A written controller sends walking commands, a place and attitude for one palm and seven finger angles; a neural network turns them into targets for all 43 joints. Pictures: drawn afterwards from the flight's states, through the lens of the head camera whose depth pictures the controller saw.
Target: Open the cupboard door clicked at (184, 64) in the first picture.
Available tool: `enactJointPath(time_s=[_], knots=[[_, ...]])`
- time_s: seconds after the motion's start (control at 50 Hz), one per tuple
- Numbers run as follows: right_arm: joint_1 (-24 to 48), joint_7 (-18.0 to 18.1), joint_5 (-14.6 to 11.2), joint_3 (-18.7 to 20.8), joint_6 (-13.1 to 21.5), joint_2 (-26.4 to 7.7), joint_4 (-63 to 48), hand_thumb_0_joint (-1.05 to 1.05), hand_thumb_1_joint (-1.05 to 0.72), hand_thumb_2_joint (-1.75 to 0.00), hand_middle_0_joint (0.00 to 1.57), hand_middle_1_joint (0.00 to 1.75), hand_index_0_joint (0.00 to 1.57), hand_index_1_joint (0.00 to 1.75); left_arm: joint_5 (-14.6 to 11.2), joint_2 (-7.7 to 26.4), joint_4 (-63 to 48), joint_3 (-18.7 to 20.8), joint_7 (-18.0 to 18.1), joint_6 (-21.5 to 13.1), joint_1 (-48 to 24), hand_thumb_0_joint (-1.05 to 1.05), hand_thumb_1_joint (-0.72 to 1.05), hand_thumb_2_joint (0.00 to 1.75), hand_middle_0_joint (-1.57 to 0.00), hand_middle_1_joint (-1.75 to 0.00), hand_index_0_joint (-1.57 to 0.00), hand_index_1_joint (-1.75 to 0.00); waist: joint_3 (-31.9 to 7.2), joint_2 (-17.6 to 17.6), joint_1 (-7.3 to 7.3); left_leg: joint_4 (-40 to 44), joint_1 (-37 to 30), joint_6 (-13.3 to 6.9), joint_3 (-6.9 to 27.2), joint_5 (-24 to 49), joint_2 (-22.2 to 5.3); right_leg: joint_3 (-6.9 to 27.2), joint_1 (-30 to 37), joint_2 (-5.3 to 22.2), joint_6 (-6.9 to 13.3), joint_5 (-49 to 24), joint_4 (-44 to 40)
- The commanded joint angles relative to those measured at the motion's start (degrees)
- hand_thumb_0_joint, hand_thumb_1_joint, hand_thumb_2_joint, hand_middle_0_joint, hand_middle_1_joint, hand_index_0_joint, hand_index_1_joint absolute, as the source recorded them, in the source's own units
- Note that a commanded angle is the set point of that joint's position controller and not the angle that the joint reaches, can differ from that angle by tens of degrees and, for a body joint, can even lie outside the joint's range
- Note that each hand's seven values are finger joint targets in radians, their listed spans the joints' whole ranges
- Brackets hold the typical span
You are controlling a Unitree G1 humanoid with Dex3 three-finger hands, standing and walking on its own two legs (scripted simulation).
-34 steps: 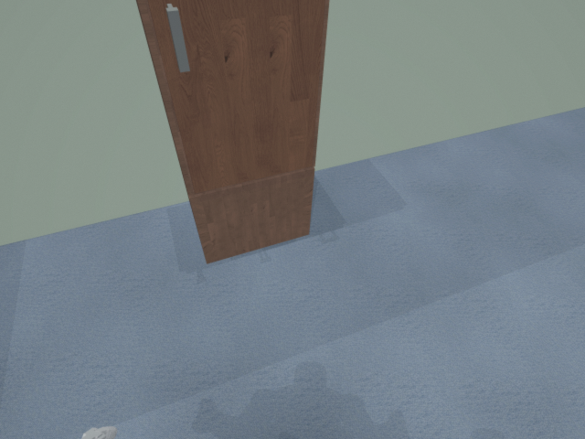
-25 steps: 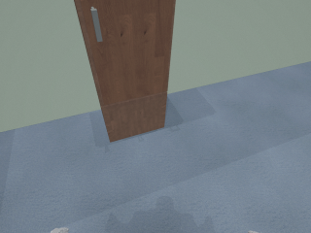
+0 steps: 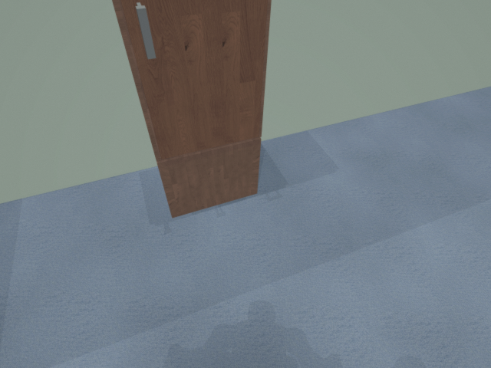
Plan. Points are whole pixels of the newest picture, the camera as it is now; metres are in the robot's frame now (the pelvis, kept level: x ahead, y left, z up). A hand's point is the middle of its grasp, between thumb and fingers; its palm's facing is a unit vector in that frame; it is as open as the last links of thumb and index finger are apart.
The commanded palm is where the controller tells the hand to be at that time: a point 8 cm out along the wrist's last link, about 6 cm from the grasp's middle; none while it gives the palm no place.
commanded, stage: stand and wait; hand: left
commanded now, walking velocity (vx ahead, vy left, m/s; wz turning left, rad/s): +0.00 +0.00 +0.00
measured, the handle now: (145, 30) +0.92 +0.34 +0.15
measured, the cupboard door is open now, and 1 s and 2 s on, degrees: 0 0 0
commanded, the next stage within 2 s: look at it before walking up in 0.14 s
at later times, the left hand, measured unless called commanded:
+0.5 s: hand out of the picture +0.08 +0.24 -0.15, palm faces -0.03 -0.94 -0.33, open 7.4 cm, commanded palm none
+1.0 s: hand out of the picture +0.07 +0.24 -0.16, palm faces -0.04 -0.94 -0.34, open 7.4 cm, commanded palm none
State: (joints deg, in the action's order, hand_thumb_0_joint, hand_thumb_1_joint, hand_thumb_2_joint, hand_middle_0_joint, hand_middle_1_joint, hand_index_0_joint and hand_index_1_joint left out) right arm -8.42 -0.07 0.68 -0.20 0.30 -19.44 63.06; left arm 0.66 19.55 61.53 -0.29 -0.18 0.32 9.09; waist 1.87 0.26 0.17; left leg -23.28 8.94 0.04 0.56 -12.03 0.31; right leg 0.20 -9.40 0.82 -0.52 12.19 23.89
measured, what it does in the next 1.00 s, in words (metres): stands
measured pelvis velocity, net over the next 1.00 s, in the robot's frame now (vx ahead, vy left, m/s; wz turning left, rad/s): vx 0.00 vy -0.01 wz -0.04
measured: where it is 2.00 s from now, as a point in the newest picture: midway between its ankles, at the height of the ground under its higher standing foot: outside the picture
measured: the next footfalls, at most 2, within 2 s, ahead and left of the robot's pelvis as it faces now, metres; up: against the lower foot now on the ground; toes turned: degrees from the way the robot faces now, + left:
left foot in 1.94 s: +0.31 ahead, +0.02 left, +0.00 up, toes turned -28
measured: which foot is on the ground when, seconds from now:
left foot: down 0.00-1.00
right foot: down 0.00-1.00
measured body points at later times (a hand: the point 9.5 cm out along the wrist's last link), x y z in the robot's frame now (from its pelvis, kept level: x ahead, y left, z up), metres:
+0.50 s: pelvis +0.00 +0.00 +0.00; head +0.00 +0.00 +0.45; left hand +0.08 +0.29 -0.13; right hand +0.08 -0.30 -0.13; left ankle +0.01 +0.12 -0.74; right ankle +0.01 -0.13 -0.74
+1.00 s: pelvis +0.00 -0.01 +0.00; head +0.01 -0.01 +0.45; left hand +0.08 +0.29 -0.13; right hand +0.08 -0.30 -0.13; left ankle +0.01 +0.12 -0.74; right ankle +0.01 -0.13 -0.74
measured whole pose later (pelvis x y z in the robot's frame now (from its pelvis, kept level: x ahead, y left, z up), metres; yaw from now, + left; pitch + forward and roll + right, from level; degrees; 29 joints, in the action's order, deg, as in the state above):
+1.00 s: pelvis +0.00 -0.01 +0.00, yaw -2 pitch -2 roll +0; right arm -6.6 0.7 0.7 -0.1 0.1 -18.7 62.4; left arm 0.7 18.9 61.1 0.3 0.2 1.3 9.1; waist 2.1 0.0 -0.8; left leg -22.4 8.5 0.8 -1.1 -12.1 -0.9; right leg 1.9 -10.1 -0.4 0.0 11.8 23.7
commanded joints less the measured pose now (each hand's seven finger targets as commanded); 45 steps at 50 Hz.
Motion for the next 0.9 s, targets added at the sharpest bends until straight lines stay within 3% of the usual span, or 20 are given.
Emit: enactJointPath(time_s=[0.0, 0.18, 0.52, 0.82, 0.88], knots=[[3.83, 0.67, -0.25, 2.41, 1.53, -11.48, -4.12, 0.0, -0.9, -0.9, 0.2, 0.3, 0.2, 0.3, -0.03, 11.79, -3.57, 2.24, 0.82, -1.77, -3.25, 0.0, 0.9, 0.9, -0.2, -0.3, -0.2, -0.3, -2.85, 0.11, -0.34, 4.66, 0.79, -1.98, 5.77, 4.21, -6.49, 5.69, 0.29, 6.01, 2.24, -2.55, -5.17], [3.72, 0.64, -0.15, 2.31, 1.58, -11.49, -3.26, 0.0, -0.9, -0.9, 0.2, 0.3, 0.2, 0.3, 0.0, 11.67, -3.2, 2.2, 0.8, -1.78, -3.55, 0.0, 0.9, 0.9, -0.2, -0.3, -0.2, -0.3, -2.06, 0.1, -0.29, 5.54, 0.67, -1.8, 5.78, 3.46, -6.53, 6.27, -0.42, 5.96, 2.23, -1.17, -6.09], [4.17, 0.78, -0.25, 2.23, 1.74, -11.53, -3.26, 0.0, -0.9, -0.9, 0.2, 0.3, 0.2, 0.3, 0.01, 11.81, -3.11, 2.23, 0.87, -1.97, -3.66, 0.0, 0.9, 0.9, -0.2, -0.3, -0.2, -0.3, -4.23, -0.61, -0.22, 5.23, -1.66, -1.6, 5.35, 8.71, -6.98, 5.62, 1.66, 6.04, 2.13, -7.9, -5.46], [4.36, 0.77, -0.28, 2.05, 1.62, -11.78, -3.15, 0.0, -0.9, -0.9, 0.2, 0.3, 0.2, 0.3, 0.1, 11.8, -2.75, 2.2, 0.78, -1.74, -3.47, 0.0, 0.9, 0.9, -0.2, -0.3, -0.2, -0.3, -2.24, -0.43, -0.32, 6.74, -1.35, -1.63, 5.46, 5.86, -6.98, 5.65, 0.86, 5.85, 1.89, -4.58, -6.89], [3.79, 1.02, -0.16, 2.28, 1.65, -11.46, -3.21, 0.0, -0.9, -0.9, 0.2, 0.3, 0.2, 0.3, 0.1, 11.41, -3.29, 2.41, 0.69, -1.43, -3.59, 0.0, 0.9, 0.9, -0.2, -0.3, -0.2, -0.3, -2.91, -0.51, -0.18, 5.34, -2.76, -1.47, 4.35, 7.72, -7.37, 6.4, -0.03, 5.52, 2.08, -8.04, -5.71]])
